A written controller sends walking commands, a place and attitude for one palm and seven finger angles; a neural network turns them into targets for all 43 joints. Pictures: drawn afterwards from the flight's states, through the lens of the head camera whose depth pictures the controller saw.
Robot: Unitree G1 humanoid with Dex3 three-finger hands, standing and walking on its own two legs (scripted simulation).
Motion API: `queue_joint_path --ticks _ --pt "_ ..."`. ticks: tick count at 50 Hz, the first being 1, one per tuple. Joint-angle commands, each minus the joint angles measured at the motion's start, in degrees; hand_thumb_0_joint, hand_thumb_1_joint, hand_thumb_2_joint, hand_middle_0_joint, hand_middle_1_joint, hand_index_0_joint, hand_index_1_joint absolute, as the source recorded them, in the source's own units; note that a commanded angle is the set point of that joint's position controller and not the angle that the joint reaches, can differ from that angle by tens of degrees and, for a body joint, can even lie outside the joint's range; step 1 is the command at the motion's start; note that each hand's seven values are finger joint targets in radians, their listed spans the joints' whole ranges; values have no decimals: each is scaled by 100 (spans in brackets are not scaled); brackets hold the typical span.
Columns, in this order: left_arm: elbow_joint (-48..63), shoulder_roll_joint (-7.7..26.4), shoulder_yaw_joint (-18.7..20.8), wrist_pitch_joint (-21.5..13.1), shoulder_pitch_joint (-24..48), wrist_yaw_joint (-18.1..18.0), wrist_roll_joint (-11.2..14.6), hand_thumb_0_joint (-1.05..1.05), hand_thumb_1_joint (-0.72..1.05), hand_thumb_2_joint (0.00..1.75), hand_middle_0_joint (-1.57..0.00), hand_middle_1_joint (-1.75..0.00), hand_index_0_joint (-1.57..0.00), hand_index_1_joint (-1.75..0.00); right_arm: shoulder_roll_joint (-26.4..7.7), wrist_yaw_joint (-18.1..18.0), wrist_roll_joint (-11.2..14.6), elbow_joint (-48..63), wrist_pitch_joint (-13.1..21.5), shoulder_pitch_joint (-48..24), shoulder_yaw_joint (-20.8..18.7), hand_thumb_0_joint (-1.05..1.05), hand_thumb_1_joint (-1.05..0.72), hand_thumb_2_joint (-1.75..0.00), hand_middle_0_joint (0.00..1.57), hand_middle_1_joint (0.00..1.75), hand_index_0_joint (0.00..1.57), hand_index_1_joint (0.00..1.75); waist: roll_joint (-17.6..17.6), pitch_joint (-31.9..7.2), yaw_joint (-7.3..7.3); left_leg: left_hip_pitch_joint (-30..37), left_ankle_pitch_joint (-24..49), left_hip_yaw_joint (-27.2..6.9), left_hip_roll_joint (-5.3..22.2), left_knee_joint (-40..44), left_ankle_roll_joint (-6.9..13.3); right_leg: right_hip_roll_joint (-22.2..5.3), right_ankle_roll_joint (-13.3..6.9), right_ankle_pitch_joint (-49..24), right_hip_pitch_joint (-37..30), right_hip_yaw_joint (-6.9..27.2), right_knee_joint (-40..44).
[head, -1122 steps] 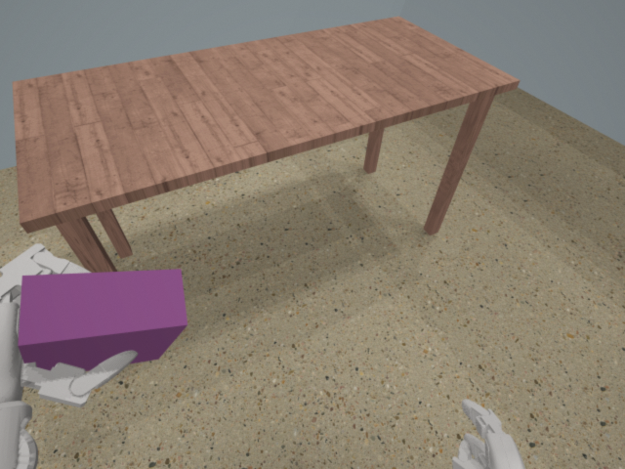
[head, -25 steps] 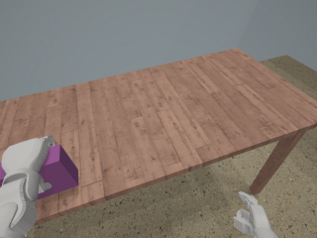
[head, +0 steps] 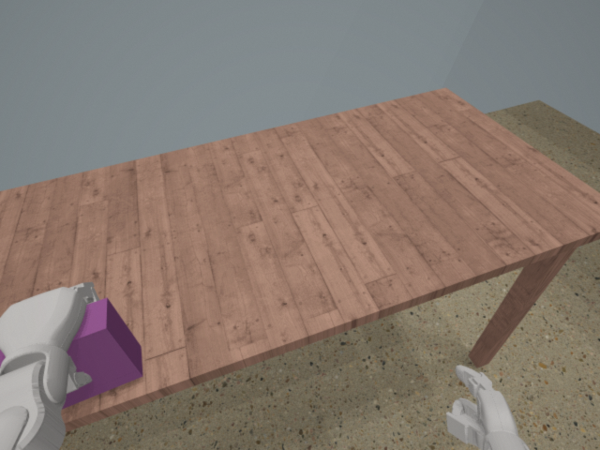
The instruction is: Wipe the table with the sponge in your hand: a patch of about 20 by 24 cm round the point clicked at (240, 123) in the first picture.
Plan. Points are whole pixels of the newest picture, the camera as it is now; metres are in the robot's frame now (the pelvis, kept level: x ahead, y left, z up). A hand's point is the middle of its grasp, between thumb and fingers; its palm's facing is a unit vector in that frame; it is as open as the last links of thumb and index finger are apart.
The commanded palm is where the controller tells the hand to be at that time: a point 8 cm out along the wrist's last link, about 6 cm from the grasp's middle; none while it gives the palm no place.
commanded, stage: lower the sponge onto the table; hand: left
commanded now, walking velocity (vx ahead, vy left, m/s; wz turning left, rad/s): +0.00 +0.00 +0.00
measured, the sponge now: (79, 365) +0.19 +0.35 +0.00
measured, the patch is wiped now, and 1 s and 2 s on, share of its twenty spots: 0.00 0.10 0.20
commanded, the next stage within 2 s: wipe forward along the first lane in 0.46 s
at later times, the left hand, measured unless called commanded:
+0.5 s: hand (84, 343) +0.21 +0.33 +0.04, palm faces -0.06 -0.05 -1.00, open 9.8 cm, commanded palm +0.19 +0.33 +0.09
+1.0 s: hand (84, 312) +0.25 +0.36 +0.03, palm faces -0.11 -0.03 -0.99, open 9.8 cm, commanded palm +0.24 +0.36 +0.07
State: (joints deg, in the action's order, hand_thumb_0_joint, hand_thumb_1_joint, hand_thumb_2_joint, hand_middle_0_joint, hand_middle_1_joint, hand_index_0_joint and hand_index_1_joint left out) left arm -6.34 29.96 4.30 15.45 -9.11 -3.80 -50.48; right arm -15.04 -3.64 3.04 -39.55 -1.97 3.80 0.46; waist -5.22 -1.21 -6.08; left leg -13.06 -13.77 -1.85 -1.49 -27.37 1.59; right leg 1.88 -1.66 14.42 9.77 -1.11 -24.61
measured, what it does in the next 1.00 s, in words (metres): stands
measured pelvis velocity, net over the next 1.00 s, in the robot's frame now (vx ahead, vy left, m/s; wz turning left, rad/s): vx -0.01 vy -0.01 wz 0.00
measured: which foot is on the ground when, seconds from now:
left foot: down 0.00-1.00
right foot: down 0.00-1.00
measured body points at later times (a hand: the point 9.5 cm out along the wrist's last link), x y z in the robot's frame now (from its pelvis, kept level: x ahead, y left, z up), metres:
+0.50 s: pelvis -0.01 +0.00 +0.00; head -0.01 -0.03 +0.45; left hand +0.21 +0.33 +0.09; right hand +0.21 -0.22 -0.10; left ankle +0.01 +0.10 -0.74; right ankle -0.01 -0.11 -0.74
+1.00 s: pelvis -0.01 -0.01 -0.01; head +0.01 -0.03 +0.44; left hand +0.26 +0.36 +0.09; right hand +0.17 -0.25 -0.12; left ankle +0.01 +0.10 -0.74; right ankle -0.01 -0.11 -0.74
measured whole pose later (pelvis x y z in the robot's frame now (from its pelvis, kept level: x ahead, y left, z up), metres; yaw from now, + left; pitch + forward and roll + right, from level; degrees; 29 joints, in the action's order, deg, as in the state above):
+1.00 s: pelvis -0.01 -0.01 -0.01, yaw +0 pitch +4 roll -1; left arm -26.9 32.1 5.8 8.7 7.0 -6.4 -54.0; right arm -16.1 -4.3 4.0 -41.0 -3.0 8.1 -0.7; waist -4.3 -3.5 -4.2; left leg -22.0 -15.0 -2.6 -0.8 -32.8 1.0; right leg 2.6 -2.2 15.6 18.5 -1.9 -29.8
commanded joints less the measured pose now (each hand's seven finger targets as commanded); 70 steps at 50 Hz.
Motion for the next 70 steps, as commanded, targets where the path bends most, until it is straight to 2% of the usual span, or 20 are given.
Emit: queue_joint_path --ticks 1,3,6,9,13,16,22,26,32,33,37,38,42,43,45,55,58,60,63,70 --pt "1315 1516 632 -361 1256 -193 -198 0 10 130 -120 -160 -120 -160 -657 -63 -51 988 348 -894 -211 0 -90 -90 20 30 20 30 165 -1066 68 533 1483 -249 -35 142 151 -22 -229 -1404 -85 298 236" --pt "1569 1759 898 -597 1307 -317 -210 0 10 130 -120 -160 -120 -160 -632 -97 -53 996 416 -981 -217 0 -90 -90 20 30 20 30 -36 -1044 22 598 1392 -293 -22 137 158 35 -278 -1224 -11 461 245" --pt "1435 1547 787 -746 1338 -536 -369 0 10 130 -120 -160 -120 -160 -622 -93 -105 919 452 -774 -274 0 -90 -90 20 30 20 30 -195 -1127 25 609 1455 -303 -5 81 120 17 -279 -1134 144 324 189" --pt "1115 1359 709 -625 1341 -674 -315 0 10 130 -120 -160 -120 -160 -621 -100 -63 870 448 -796 -293 0 -90 -90 20 30 20 30 -157 -951 22 487 1166 -246 10 112 118 33 -282 -844 284 274 198" --pt "765 1662 977 -385 1391 -742 -277 0 10 130 -120 -160 -120 -160 -666 -94 -1 853 381 -976 -279 0 -90 -90 20 30 20 30 131 -963 -57 267 1014 -243 -33 204 90 25 -288 -746 123 421 187" --pt "797 1326 597 -289 1305 -687 -325 0 10 130 -120 -160 -120 -160 -652 -52 -7 911 382 -933 -280 0 -90 -90 20 30 20 30 -62 -1207 -38 332 1181 -223 -25 154 86 -8 -262 -949 46 253 117" --pt "526 1106 333 -273 1365 -577 -310 0 10 130 -120 -160 -120 -160 -651 -39 7 909 369 -853 -276 0 -90 -90 20 30 20 30 213 -837 85 167 851 -265 -7 176 115 25 -240 -625 303 222 166" --pt "270 1183 429 -276 1206 -557 -307 0 10 130 -120 -160 -120 -160 -669 -49 9 905 346 -812 -264 0 -90 -90 20 30 20 30 315 -871 27 69 776 -224 -63 140 130 14 -231 -666 221 253 163" --pt "-220 1257 381 -330 1801 -551 -398 0 10 130 -120 -160 -120 -160 -699 -99 39 803 300 -677 -280 0 -90 -90 20 30 20 30 422 -727 146 -93 551 -153 -86 95 145 16 -209 -462 442 271 173" --pt "-242 1501 575 -361 2041 -564 -408 0 10 130 -120 -160 -120 -160 -722 -119 60 759 293 -724 -268 0 -90 -90 20 30 20 30 348 -688 153 -83 472 -183 -85 112 137 58 -239 -294 522 346 188" --pt "-726 1271 264 -366 2195 -488 -451 0 10 130 -120 -160 -120 -160 -744 -127 64 726 259 -528 -296 0 -90 -90 20 30 20 30 354 -879 204 -174 527 -98 -113 3 155 12 -204 -507 492 250 122" --pt "-802 1511 501 -399 2255 -484 -441 0 10 130 -120 -160 -120 -160 -756 -138 82 701 257 -552 -297 0 -90 -90 20 30 20 30 337 -901 186 -179 529 -122 -113 0 151 44 -230 -483 495 334 119" --pt "-1257 1500 428 -447 2207 -383 -452 0 10 130 -120 -160 -120 -160 -806 -113 72 695 183 -340 -319 0 -90 -90 20 30 20 30 568 -1005 221 -371 683 -63 -118 -133 169 -4 -179 -916 398 287 44" --pt "-1339 1774 685 -510 2306 -382 -450 0 10 130 -120 -160 -120 -160 -836 -121 78 667 173 -372 -311 0 -90 -90 20 30 20 30 537 -1000 189 -426 666 -79 -118 -134 166 24 -202 -875 395 386 35" --pt "-1508 1560 467 -552 2357 -366 -467 0 10 130 -120 -160 -120 -160 -828 -115 77 691 158 -227 -334 0 -90 -90 20 30 20 30 635 -1002 256 -499 648 -23 -122 -193 188 1 -159 -937 437 289 7" --pt "-2192 1645 485 -832 2583 -384 -557 0 10 130 -120 -160 -120 -160 -918 -55 102 675 74 150 -429 0 -90 -90 20 30 20 30 612 -1159 327 -799 630 14 -82 -398 207 -4 -150 -962 706 220 -148" --pt "-2273 1955 750 -904 2779 -433 -507 0 10 130 -120 -160 -120 -160 -959 -53 119 652 47 161 -422 0 -90 -90 20 30 20 30 632 -1229 320 -892 626 -11 -56 -414 208 6 -158 -979 716 275 -190" --pt "-2466 1850 578 -909 3039 -476 -530 0 10 130 -120 -160 -120 -160 -967 -50 125 638 35 313 -439 0 -90 -90 20 30 20 30 766 -1144 429 -983 485 1 -48 -451 222 2 -119 -816 858 181 -214" --pt "-2634 2201 821 -957 3297 -511 -547 0 10 130 -120 -160 -120 -160 -1010 -61 142 606 24 311 -436 0 -90 -90 20 30 20 30 653 -1167 405 -1033 407 -9 -29 -443 223 7 -133 -643 930 219 -209" --pt "-3065 1946 359 -948 3883 -484 -726 0 10 130 -120 -160 -120 -160 -995 -22 151 566 -24 540 -436 0 -90 -90 20 30 20 30 336 -1290 511 -891 314 -90 10 -483 209 46 -174 -290 1341 58 -279"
